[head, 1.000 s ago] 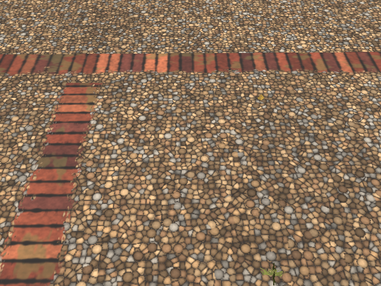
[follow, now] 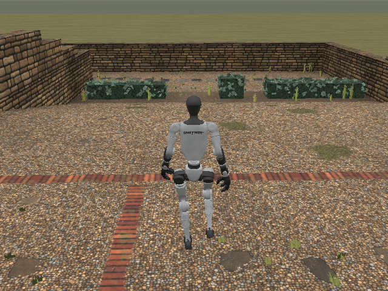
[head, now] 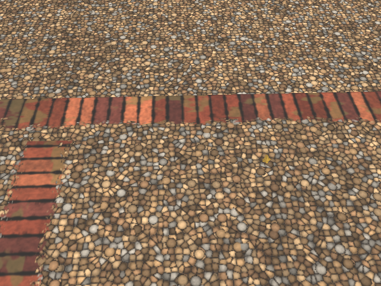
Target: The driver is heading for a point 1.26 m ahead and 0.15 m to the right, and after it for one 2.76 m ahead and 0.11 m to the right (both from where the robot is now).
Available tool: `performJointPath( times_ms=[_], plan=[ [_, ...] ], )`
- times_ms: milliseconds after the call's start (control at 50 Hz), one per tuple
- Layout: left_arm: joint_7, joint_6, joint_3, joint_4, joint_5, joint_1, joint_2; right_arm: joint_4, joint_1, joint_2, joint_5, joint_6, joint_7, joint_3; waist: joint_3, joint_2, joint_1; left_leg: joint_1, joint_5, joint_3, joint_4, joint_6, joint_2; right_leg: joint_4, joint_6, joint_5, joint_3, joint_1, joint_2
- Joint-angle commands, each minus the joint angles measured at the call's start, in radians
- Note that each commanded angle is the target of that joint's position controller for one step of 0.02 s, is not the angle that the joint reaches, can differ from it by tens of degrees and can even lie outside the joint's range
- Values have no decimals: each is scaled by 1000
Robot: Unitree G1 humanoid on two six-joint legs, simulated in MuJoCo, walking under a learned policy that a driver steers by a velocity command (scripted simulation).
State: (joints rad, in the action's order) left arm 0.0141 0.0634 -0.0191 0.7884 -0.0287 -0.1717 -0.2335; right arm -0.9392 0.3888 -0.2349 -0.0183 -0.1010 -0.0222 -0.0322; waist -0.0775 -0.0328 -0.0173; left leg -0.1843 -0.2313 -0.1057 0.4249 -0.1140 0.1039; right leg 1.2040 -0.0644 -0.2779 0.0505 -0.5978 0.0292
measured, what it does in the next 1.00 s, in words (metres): walks ahead: right foot, then left foot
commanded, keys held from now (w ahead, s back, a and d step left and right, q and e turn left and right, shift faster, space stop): shift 0.70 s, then w+shift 0.26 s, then shift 0.04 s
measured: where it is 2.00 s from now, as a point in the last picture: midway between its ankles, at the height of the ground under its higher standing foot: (213, 284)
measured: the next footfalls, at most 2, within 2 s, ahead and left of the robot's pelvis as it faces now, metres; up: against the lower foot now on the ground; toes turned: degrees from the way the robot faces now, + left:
right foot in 0.22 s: +0.33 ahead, -0.08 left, +0.00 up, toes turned -1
left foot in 0.58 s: +0.23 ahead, +0.10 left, +0.00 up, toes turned +1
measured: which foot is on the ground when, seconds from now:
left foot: down 0.00-0.24, up 0.26-0.56, down 0.58-0.98, up 1.00-1.00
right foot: up 0.00-0.20, down 0.22-1.00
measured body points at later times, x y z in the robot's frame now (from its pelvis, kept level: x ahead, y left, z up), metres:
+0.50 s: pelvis +0.19 -0.03 +0.00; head +0.21 -0.03 +0.45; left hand +0.22 +0.21 -0.15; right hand +0.24 -0.26 -0.16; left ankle +0.18 +0.11 -0.71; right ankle +0.29 -0.08 -0.74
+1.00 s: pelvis +0.26 -0.04 +0.00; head +0.26 -0.06 +0.45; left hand +0.28 +0.23 -0.13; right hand +0.28 -0.29 -0.17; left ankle +0.19 +0.10 -0.73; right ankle +0.27 -0.13 -0.74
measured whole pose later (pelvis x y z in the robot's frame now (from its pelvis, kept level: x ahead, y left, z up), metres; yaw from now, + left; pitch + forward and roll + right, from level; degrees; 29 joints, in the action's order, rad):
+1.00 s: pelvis +0.26 -0.04 +0.00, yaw +2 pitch +1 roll +1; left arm 0.02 0.06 -0.06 0.99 -0.03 -0.31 -0.22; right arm -1.07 0.35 -0.23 -0.02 -0.05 0.01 -0.07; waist 0.05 0.04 0.04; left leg -0.16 -0.39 -0.04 0.55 -0.07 -0.03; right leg 0.52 -0.06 -0.32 -0.09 -0.26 0.02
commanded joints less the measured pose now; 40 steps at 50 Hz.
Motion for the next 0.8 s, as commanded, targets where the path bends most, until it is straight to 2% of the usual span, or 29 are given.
performJointPath(
  times_ms=[20,60,100,120,160,200,220,240,260,280,300,320,340,360,400,440,500,560,580,600,620,640,660,700,720,740,760,780,800],
  plan=[
    [6,-12,3,-16,1,-112,-25,40,-55,-79,12,-30,-1,-1,8,86,93,-131,901,87,-216,-88,-213,-262,14,148,-73,146,11],
    [10,-3,17,-18,8,-28,-1,28,-35,-72,25,-23,4,5,38,106,48,-84,862,31,-198,-49,-162,-462,15,332,-136,213,-27],
    [6,0,22,-18,11,24,-1,7,18,-86,32,-18,9,5,62,98,12,7,809,47,-178,-26,-185,-556,12,448,-143,230,-44],
    [2,1,21,-16,9,33,-10,-2,30,-96,29,-14,13,3,63,103,6,45,785,62,-158,-20,-206,-587,5,454,-133,236,-43],
    [-9,7,10,5,-4,-2,-49,-17,28,-105,18,-3,26,0,63,115,21,106,825,87,-77,-11,-240,-617,-18,382,-116,265,-51],
    [-19,25,-5,77,-17,-163,-75,-27,12,-116,18,13,39,-4,91,88,88,140,817,85,121,9,-221,-737,-44,389,-112,388,-74],
    [-23,41,-16,108,-23,-229,-112,-26,41,-125,22,17,42,-7,125,32,97,98,628,69,279,28,-170,-765,-54,688,-56,496,-4],
    [-25,43,-31,123,-32,-307,-170,-31,172,-44,39,22,48,10,263,-132,71,-57,88,35,591,52,-90,-643,-181,1253,147,724,255],
    [-20,28,-19,121,5,-302,-126,-71,277,-12,62,42,46,13,442,-178,41,-156,-414,110,807,78,11,-675,-335,1388,384,830,401],
    [-16,17,-15,101,35,-228,-103,-75,214,-70,26,60,45,0,380,-46,31,-177,-368,184,821,87,-29,-762,-332,1137,356,696,362],
    [-21,7,-8,91,35,-136,-76,-56,110,-75,3,69,41,-4,251,-17,19,-212,-327,177,802,91,-55,-831,-304,868,309,570,322],
    [-28,1,4,92,29,-87,-41,-47,47,-59,-9,78,38,-2,156,12,1,-194,-295,181,719,94,-88,-887,-255,723,239,444,276],
    [-36,-2,9,102,24,-77,-35,-41,22,-49,-15,92,36,-1,122,-9,-16,-138,-260,176,635,99,-106,-924,-210,632,187,354,234],
    [-39,-7,9,116,14,-78,-39,-60,43,-28,-17,109,36,4,120,-27,-29,-76,-239,150,593,103,-98,-942,-183,567,146,299,198],
    [-37,-7,7,130,3,-83,-50,-82,54,1,-8,130,42,13,136,-35,-37,-30,-239,127,480,105,-89,-955,-158,455,106,277,165],
    [-34,-11,2,147,0,-100,-70,-87,19,0,-3,141,52,16,136,-50,-20,-26,-226,115,377,102,-91,-973,-148,271,111,280,158],
    [-35,-33,-8,160,7,-98,-93,-97,-17,-14,-1,146,55,17,112,-80,-6,-5,-167,95,274,90,-89,-1020,-127,-74,143,239,152],
    [-41,-59,-11,172,22,-94,-87,-127,16,1,-6,136,55,24,58,-48,-20,86,-83,83,89,58,-88,-1036,-65,-271,151,147,138],
    [-41,-63,-11,180,23,-111,-75,-127,18,-4,-13,128,56,28,27,-16,-17,82,-72,135,-1,44,-124,-1025,-27,-291,147,133,125],
    [-40,-69,-11,183,32,-133,-59,-120,3,-38,-15,118,58,25,-2,50,10,-1,-173,236,-76,24,-189,-994,10,-254,105,156,75],
    [-36,-72,-10,184,37,-120,-44,-122,-28,-27,-2,108,58,30,-42,117,29,-155,-278,287,-145,15,-221,-933,20,-126,41,256,23],
    [-30,-70,-5,197,31,-125,-22,-121,-54,-3,2,93,58,39,-25,142,49,-233,-309,309,-204,28,-240,-868,19,5,20,385,9],
    [-26,-67,1,214,24,-148,2,-120,-80,-11,7,81,60,38,-14,156,68,-269,-297,305,-227,44,-239,-837,20,81,7,461,3],
    [-23,-58,1,238,12,-172,-14,-118,-88,-26,14,71,63,32,6,127,78,-260,-247,277,-216,59,-220,-834,18,110,17,503,19],
    [-23,-53,-2,248,10,-193,-27,-126,-43,-53,14,73,60,18,38,134,61,-216,-378,274,-207,40,-199,-791,5,-58,-8,462,-14],
    [-19,-55,-14,246,10,-184,-64,-121,-12,-78,10,82,53,5,11,128,39,-195,-567,303,-213,6,-203,-748,-10,-269,-31,355,-47],
    [-10,-58,-15,226,4,-138,-56,-121,21,-103,3,89,48,-9,-45,159,12,-175,-703,381,-255,-41,-263,-676,-11,-309,-64,244,-64],
    [3,-57,-9,191,3,-60,-18,-127,45,-113,7,91,47,-22,-88,224,-14,-149,-729,493,-355,-91,-366,-516,-2,-151,-114,149,-70],
    [9,-51,-11,167,-3,-23,-15,-124,32,-112,8,85,48,-30,-115,210,-12,-100,-638,540,-396,-120,-434,-419,-1,-58,-95,52,-18]
  ],
)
